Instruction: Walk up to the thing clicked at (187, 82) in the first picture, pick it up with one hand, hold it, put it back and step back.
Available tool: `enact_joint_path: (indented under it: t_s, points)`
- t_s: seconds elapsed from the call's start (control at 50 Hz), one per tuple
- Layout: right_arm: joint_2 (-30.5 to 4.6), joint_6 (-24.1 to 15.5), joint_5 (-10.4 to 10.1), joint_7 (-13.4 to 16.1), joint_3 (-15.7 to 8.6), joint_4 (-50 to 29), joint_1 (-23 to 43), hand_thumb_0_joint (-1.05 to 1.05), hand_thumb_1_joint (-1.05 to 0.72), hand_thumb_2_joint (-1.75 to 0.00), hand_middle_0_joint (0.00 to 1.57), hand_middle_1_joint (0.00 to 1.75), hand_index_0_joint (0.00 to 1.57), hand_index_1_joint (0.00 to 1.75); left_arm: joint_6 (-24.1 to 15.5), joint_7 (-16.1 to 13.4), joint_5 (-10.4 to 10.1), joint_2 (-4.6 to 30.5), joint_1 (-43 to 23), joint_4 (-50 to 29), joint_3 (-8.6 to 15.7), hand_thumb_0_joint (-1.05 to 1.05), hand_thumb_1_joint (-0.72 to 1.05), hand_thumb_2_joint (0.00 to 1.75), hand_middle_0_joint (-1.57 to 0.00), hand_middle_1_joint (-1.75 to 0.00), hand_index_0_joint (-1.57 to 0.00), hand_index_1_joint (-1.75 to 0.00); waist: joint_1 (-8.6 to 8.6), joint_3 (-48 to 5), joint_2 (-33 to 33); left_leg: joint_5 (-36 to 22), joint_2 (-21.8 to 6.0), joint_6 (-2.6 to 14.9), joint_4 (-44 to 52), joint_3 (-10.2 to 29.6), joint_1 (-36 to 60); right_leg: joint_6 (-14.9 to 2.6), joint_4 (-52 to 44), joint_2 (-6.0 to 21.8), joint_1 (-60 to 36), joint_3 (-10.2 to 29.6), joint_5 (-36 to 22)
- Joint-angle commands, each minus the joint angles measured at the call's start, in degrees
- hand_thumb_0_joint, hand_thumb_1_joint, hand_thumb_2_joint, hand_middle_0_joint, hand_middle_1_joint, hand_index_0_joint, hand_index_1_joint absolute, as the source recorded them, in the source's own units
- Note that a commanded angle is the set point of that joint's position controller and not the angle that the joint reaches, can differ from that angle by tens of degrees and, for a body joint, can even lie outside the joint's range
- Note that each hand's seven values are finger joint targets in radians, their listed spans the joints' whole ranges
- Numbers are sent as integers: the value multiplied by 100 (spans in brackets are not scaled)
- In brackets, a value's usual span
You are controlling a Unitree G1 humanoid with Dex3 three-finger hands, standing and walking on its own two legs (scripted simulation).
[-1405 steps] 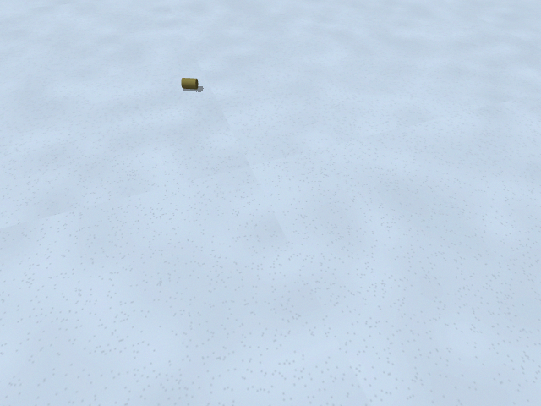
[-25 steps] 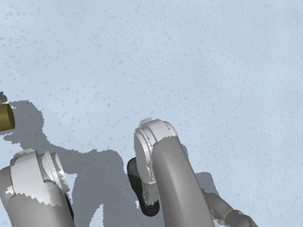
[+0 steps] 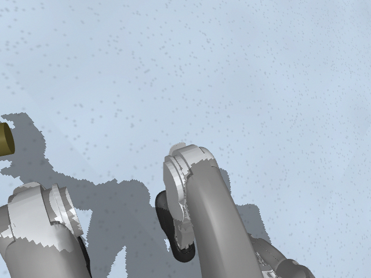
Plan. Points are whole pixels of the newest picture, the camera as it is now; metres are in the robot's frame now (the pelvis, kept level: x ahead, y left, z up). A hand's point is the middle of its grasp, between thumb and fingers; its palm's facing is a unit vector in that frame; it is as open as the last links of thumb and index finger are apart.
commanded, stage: withdraw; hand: left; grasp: from above
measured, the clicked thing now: out of the picture +0.42 +0.30 -0.26
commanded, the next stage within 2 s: home in 0.98 s
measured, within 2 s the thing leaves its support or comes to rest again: neither
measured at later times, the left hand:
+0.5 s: hand out of the picture +0.42 +0.32 -0.11, palm faces -0.27 -0.07 -0.96, open 13.8 cm
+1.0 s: hand out of the picture +0.38 +0.30 -0.10, palm faces -0.48 -0.09 -0.88, open 12.9 cm
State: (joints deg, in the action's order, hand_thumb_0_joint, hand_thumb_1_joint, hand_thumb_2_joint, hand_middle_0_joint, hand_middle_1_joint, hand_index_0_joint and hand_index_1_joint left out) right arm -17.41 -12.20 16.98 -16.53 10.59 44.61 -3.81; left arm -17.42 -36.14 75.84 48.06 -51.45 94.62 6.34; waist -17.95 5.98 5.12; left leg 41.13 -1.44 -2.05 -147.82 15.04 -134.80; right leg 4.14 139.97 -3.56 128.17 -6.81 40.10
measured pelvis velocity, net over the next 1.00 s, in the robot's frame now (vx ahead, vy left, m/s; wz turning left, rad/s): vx -0.02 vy -0.01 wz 0.12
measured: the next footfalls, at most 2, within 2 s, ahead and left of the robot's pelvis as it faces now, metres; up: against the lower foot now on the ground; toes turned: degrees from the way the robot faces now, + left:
none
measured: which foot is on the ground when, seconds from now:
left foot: down 0.00-1.00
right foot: down 0.00-1.00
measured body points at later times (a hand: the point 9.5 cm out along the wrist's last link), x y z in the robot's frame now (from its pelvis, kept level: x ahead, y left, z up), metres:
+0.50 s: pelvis +0.00 +0.00 +0.04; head +0.21 +0.07 +0.43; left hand +0.43 +0.32 -0.05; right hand +0.10 -0.26 -0.08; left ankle +0.06 +0.13 -0.26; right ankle +0.10 -0.13 -0.26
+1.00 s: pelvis -0.02 -0.01 +0.06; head +0.18 +0.07 +0.45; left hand +0.41 +0.30 -0.05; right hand +0.08 -0.29 -0.04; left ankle +0.06 +0.13 -0.26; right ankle +0.10 -0.13 -0.26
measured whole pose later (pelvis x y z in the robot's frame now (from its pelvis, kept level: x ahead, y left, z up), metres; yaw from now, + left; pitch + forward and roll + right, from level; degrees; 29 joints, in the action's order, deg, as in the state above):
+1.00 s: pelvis -0.02 -0.01 +0.06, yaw +7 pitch +31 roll -6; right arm -17.8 -3.0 7.8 -6.5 3.2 42.7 -8.1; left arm -13.5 -22.7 72.9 36.9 -54.0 86.4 -0.2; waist -12.9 -4.3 1.3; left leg 34.9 -1.2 -1.8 -133.1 8.1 -129.2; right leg 2.1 130.3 -1.0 124.8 -2.4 36.5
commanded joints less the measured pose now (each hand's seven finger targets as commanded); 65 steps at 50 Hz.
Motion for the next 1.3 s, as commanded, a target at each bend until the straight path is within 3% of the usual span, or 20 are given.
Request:
enact_joint_path:
  t_s: [0.0, 0.04, 0.08, 0.18, 0.22, 0.26, 0.3, 0.42, 0.46, 0.52, 0.54, 0.58, 0.62, 0.74, 0.82, 0.98, 1.06, 1.16, 1.22, 1.28]
  points:
    - [-1677, 26, -4, 84, -475, -71, -923, 0, -88, -90, 20, 30, 20, 30, -66, -270, -6, 1085, -1274, -491, 44, 0, -37, 91, -18, -83, -16, -85, -161, -3703, -2320, -1179, -70, 243, 1419, -797, 2641, -525, -1225, -240, -1863, -722, -1580]
    - [-1736, 47, 9, 104, -512, -24, -1006, 0, -88, -90, 20, 30, 20, 30, -65, -339, 21, 1207, -1366, -594, 126, 0, -37, 90, -16, -86, -15, -86, -174, -3719, -2393, -1136, -67, 249, 1486, -799, 2629, -525, -1301, -252, -1914, -694, -1527]
    - [-1719, -7, 1, 105, -502, -74, -860, 0, -89, -90, 20, 30, 20, 30, -24, -364, 44, 936, -1439, -491, -169, 0, -39, 87, -16, -90, -18, -88, -178, -3498, -2387, -861, -53, 239, 1521, -793, 2576, -553, -1273, -233, -1603, -723, -1207]
    - [-1761, -120, -29, 39, -623, -125, -928, 0, -89, -90, 20, 30, 20, 30, 217, -595, 26, 1249, -1447, -1069, 233, 0, -41, 89, -12, -93, -15, -90, 33, -3940, -2630, -1040, -45, 211, 1585, -852, 2860, -554, -1242, -214, -1603, -718, -1363]
    - [-1706, -104, -131, -22, -757, -144, -954, 0, -89, -90, 20, 30, 20, 30, 404, -681, -145, 1251, -1354, -1541, 596, 0, -43, 91, -12, -93, -13, -92, 291, -4513, -3045, -1361, -68, 154, 1701, -893, 3257, -574, -1235, -226, -1716, -682, -1642]
    - [-1600, -73, -204, -130, -821, -136, -962, 0, -89, -90, 20, 30, 20, 30, 672, -650, -280, 865, -1292, -1512, 428, 0, -47, 94, -9, -95, -11, -93, 257, -4548, -3162, -1366, -74, 142, 1787, -940, 3288, -582, -1230, -205, -1612, -665, -1690]
    - [-1591, 6, -375, -160, -1025, -146, -1033, 0, -90, -90, 20, 30, 20, 30, 947, -543, -517, 804, -1418, -2313, 490, 0, -49, 96, -9, -96, -9, -95, 473, -5032, -3386, -1437, -59, 154, 1966, -1027, 3486, -596, -1421, -162, -1663, -590, -1761]
    - [-1451, 462, -999, -60, -1528, -76, -1356, 0, -90, -91, 20, 30, 20, 30, 1746, 499, -1142, -106, -1069, -3124, -178, 0, -46, 95, -16, -92, -14, -94, 756, -5432, -2757, -1286, -26, 248, 2610, -1184, 3569, -642, -2060, -139, -1948, -245, -1616]
    - [-1333, 626, -1112, 41, -1607, -57, -1470, 0, -90, -90, 20, 30, 20, 30, 1866, 989, -1321, -541, -1304, -3245, -547, 0, -42, 93, -18, -91, -17, -92, 562, -5117, -2252, -1164, 2, 302, 2720, -1200, 3413, -628, -2335, -137, -2077, -150, -1513]
    - [-1226, 807, -1229, 248, -1630, -189, -1508, 0, -90, -91, 20, 30, 20, 30, 1797, 1683, -1478, -616, -1312, -3155, -750, 0, -43, 93, -19, -90, -17, -92, 502, -4674, -1376, -993, 54, 404, 2782, -1217, 2910, -607, -2678, -115, -2392, 8, -1284]
    - [-1272, 861, -1234, 343, -1669, -191, -1592, 0, -90, -91, 20, 30, 20, 30, 1734, 1851, -1458, -290, -1147, -3022, -502, 0, -42, 92, -19, -90, -17, -91, 497, -4497, -1101, -937, 69, 439, 2793, -1227, 2727, -588, -2807, -90, -2523, 62, -1185]
    - [-1069, 919, -1252, 466, -1563, -376, -1408, 0, -90, -90, 20, 30, 20, 30, 1531, 2266, -1484, -872, -1171, -2913, -1019, 0, -39, 91, -20, -89, -19, -90, 474, -4093, -689, -676, 102, 450, 2917, -1267, 2501, -599, -3018, -82, -2667, 149, -778]
    - [-1134, 951, -1279, 630, -1493, -479, -1429, 0, -90, -90, 20, 30, 20, 30, 1318, 2434, -1431, -526, -1231, -3003, -853, 0, -37, 90, -22, -87, -21, -89, 592, -4039, -589, -639, 148, 442, 2976, -1308, 2511, -605, -3101, -31, -2687, 155, -638]
    - [-1046, 995, -1234, 964, -1269, -562, -1239, 0, -90, -90, 20, 30, 20, 30, 824, 2170, -1041, -345, -1392, -2617, -755, 0, -34, 87, -25, -84, -24, -85, 752, -4064, -1043, -584, 179, 371, 3146, -1361, 2877, -660, -2986, 19, -2426, 149, -544]
    - [-1058, 981, -1087, 1030, -1167, -473, -1257, 0, -90, -90, 20, 30, 20, 30, 614, 1715, -736, -296, -1766, -2099, -729, 0, -33, 86, -25, -84, -24, -85, 574, -4018, -1107, -591, 189, 373, 2996, -1390, 2746, -648, -2857, 17, -2217, 153, -560]
    - [-1245, 743, -756, 1079, -1041, -292, -1353, 0, -90, -90, 20, 30, 20, 30, 362, 701, -187, 753, -2857, -1695, -167, 0, -30, 81, -27, -81, -28, -80, 417, -4511, -2125, -491, 166, 262, 2678, -1294, 3205, -664, -2287, 69, -1679, -5, -427]
    - [-1243, 655, -673, 1037, -1123, -215, -1374, 0, -89, -89, 20, 30, 20, 30, 501, 500, -274, 835, -2812, -2178, 4, 0, -30, 91, -24, -78, -21, -81, 475, -4968, -2786, -545, 156, 197, 2739, -1310, 3604, -698, -2077, 98, -1511, -129, -545]
    - [-1290, 641, -769, 897, -1326, -87, -1644, 0, -89, -89, 20, 30, 20, 30, 874, 780, -628, 307, -2212, -2431, -199, 0, -21, 94, -23, -70, -20, -72, 551, -5408, -2659, -836, 137, 228, 2810, -1320, 3836, -680, -2159, 134, -1645, -225, -965]
    - [-1308, 745, -972, 883, -1486, -184, -1858, 0, -89, -90, 20, 30, 20, 30, 1094, 1052, -941, 479, -1648, -3134, -6, 0, -4, 93, -22, -64, -20, -66, 886, -6103, -2637, -1288, 130, 249, 3057, -1319, 4271, -683, -2359, 130, -2238, -167, -1359]
    - [-1200, 856, -1162, 876, -1553, -276, -1883, 0, -89, -90, 20, 30, 20, 30, 1284, 1455, -1475, 33, -1202, -3464, -124, 0, 18, 89, -21, -54, -20, -55, 876, -5760, -2102, -1301, 134, 309, 3313, -1269, 4109, -647, -2687, 108, -2517, -105, -1410]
